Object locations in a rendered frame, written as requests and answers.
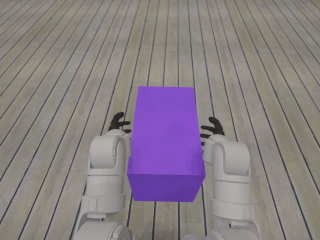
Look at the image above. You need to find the robot left upper arm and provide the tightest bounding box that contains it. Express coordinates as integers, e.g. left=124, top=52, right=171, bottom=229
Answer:
left=74, top=220, right=130, bottom=240

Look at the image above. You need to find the robot right upper arm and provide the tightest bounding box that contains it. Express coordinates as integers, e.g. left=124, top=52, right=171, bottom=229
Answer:
left=205, top=227, right=259, bottom=240

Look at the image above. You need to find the carton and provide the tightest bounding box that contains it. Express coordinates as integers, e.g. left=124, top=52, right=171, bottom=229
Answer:
left=127, top=86, right=206, bottom=202

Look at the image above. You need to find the right robot forearm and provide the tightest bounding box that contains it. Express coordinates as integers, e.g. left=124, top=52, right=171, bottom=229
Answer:
left=202, top=134, right=262, bottom=240

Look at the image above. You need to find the robot right hand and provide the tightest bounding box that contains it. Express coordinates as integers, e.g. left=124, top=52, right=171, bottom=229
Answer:
left=200, top=116, right=225, bottom=153

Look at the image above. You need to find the left robot forearm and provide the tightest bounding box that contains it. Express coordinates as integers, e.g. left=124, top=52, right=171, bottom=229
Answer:
left=73, top=129, right=132, bottom=240

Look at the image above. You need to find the robot left hand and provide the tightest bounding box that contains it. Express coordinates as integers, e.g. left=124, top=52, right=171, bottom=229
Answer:
left=108, top=112, right=131, bottom=139

